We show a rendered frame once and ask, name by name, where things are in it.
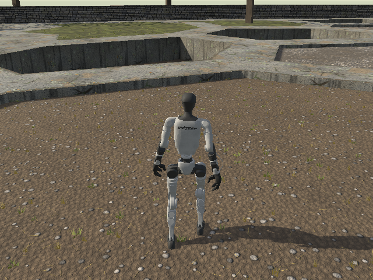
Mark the right robot upper arm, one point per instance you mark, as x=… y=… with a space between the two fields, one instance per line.
x=207 y=134

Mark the robot right hand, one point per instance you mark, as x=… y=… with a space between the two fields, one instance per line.
x=218 y=181

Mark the left robot thigh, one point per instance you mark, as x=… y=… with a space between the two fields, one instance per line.
x=172 y=178

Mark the right robot foot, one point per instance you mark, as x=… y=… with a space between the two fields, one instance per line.
x=200 y=229

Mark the robot left forearm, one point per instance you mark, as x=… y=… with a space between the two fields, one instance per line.
x=159 y=154

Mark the left robot upper arm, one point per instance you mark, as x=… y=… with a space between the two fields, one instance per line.
x=166 y=131

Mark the robot left hand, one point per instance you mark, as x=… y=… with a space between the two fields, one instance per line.
x=156 y=168

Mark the robot right forearm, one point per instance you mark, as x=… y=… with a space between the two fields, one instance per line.
x=213 y=161

